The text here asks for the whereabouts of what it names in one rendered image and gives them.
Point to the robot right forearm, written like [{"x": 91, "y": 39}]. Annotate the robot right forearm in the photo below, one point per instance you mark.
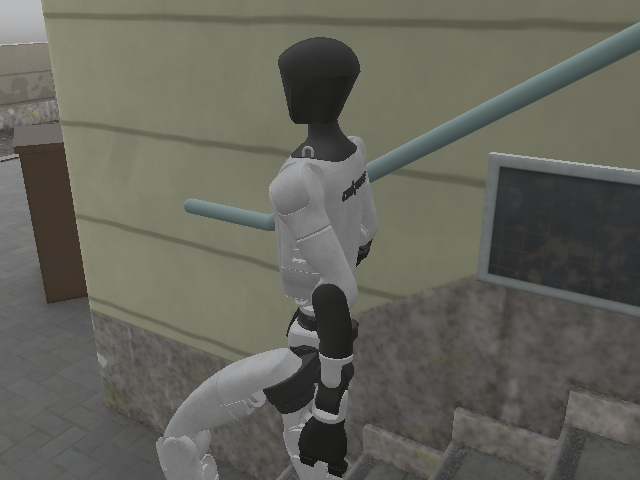
[{"x": 363, "y": 252}]

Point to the robot shin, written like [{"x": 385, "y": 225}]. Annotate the robot shin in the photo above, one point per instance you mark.
[
  {"x": 179, "y": 460},
  {"x": 306, "y": 472}
]

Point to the robot left forearm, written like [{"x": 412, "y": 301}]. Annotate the robot left forearm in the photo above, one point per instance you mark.
[{"x": 336, "y": 332}]

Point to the left robot hand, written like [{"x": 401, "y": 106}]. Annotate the left robot hand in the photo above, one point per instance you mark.
[{"x": 326, "y": 443}]

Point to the left robot upper arm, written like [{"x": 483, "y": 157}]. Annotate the left robot upper arm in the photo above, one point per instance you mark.
[{"x": 297, "y": 196}]

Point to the robot left shin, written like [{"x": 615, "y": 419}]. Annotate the robot left shin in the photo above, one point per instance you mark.
[{"x": 179, "y": 460}]

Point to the right robot upper arm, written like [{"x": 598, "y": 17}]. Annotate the right robot upper arm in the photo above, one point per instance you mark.
[{"x": 369, "y": 223}]

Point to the right robot hand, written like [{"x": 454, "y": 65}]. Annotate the right robot hand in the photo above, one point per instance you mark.
[{"x": 293, "y": 319}]

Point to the robot right shin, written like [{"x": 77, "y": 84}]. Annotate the robot right shin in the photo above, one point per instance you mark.
[{"x": 306, "y": 472}]

